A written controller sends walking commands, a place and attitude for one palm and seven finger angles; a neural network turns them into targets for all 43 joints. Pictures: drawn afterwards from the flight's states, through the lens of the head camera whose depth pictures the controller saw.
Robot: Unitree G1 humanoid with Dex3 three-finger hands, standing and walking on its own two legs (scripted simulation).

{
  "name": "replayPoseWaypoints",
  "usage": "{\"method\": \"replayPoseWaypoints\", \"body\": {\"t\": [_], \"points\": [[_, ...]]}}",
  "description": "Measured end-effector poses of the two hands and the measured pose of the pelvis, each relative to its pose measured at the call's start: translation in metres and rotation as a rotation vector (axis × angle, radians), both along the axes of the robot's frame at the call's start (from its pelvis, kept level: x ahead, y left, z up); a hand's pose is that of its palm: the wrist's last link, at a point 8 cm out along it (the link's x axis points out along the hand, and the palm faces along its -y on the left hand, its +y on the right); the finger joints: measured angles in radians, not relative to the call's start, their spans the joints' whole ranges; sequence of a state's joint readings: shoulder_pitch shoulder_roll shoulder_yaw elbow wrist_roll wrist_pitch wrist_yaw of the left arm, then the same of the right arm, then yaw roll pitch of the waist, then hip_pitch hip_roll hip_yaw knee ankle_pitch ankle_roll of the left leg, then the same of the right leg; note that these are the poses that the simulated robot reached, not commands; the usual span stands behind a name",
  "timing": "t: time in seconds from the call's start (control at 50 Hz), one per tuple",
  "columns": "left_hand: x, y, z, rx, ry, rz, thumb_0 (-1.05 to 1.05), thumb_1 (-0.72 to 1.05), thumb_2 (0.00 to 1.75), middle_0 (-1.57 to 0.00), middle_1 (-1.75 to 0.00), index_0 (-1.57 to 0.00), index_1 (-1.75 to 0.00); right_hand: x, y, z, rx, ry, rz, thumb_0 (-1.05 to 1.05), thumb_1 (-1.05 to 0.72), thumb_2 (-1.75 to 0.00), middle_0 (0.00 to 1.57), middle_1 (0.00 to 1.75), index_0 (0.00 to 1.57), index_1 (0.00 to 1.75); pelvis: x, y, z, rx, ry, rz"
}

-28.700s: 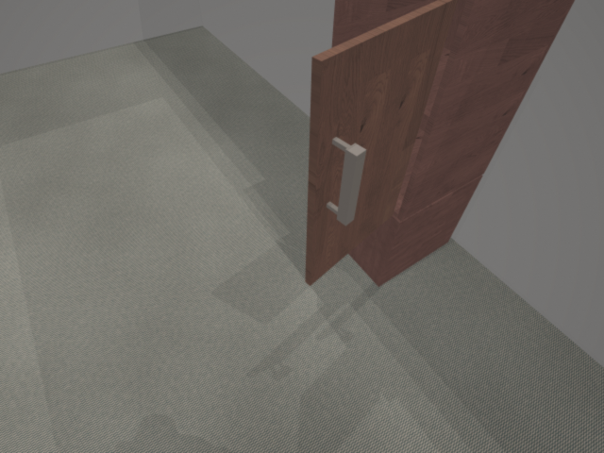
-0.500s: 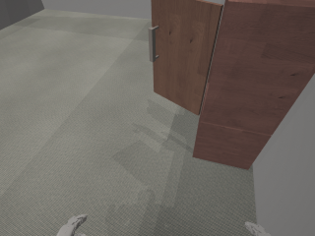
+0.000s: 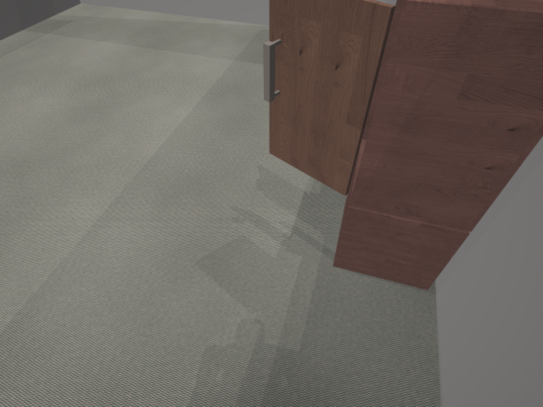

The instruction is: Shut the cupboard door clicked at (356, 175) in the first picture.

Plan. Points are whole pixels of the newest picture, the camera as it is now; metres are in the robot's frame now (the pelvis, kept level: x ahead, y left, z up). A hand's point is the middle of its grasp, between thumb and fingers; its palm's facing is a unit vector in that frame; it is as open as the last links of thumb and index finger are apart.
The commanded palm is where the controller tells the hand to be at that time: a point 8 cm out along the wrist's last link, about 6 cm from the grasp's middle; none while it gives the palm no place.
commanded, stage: let the arm hang, fingers relaxed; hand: left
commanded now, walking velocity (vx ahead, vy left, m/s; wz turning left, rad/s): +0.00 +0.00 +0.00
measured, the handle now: (273, 71) +1.03 +0.04 +0.01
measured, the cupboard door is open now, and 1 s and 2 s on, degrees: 65 65 65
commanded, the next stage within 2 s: look to check the result in 0.38 s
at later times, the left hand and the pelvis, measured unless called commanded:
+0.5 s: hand out of the picture -0.02 +0.16 -0.18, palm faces +0.03 -0.98 -0.18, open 7.3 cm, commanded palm none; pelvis +0.00 +0.00 +0.00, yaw +0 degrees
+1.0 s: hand out of the picture +0.04 +0.19 -0.17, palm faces +0.00 -0.97 -0.24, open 7.3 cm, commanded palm none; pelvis +0.02 -0.01 +0.00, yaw +0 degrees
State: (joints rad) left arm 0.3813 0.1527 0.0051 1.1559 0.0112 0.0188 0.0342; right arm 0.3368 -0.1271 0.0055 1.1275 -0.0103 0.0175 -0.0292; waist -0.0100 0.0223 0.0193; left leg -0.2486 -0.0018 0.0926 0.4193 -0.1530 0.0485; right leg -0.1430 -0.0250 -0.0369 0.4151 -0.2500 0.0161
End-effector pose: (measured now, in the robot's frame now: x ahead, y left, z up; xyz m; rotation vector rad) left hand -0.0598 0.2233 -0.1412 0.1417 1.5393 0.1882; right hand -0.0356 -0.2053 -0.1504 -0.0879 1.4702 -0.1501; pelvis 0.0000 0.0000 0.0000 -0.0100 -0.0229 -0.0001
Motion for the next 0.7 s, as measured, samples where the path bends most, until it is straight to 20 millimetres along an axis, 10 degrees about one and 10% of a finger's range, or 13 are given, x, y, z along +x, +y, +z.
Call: {"method": "replayPoseWaypoints", "body": {"t": [0.3, 0.7], "points": [[0.040, -0.024, -0.010, -0.067, -0.121, -0.019, 0.00, 0.91, 0.90, -0.20, -0.30, -0.20, -0.30, 0.014, -0.007, 0.005, -0.034, -0.061, -0.010, 0.01, -0.91, -0.90, 0.20, 0.30, 0.20, 0.30, 0.001, 0.000, 0.000, 0.004, 0.002, -0.003], [0.046, 0.010, 0.000, 0.020, -0.081, -0.033, 0.00, 0.91, 0.90, -0.20, -0.30, -0.20, -0.30, 0.033, -0.030, 0.008, -0.066, -0.052, 0.015, 0.01, -0.90, -0.90, 0.20, 0.30, 0.20, 0.30, 0.010, -0.003, 0.002, 0.005, 0.002, -0.002]]}}
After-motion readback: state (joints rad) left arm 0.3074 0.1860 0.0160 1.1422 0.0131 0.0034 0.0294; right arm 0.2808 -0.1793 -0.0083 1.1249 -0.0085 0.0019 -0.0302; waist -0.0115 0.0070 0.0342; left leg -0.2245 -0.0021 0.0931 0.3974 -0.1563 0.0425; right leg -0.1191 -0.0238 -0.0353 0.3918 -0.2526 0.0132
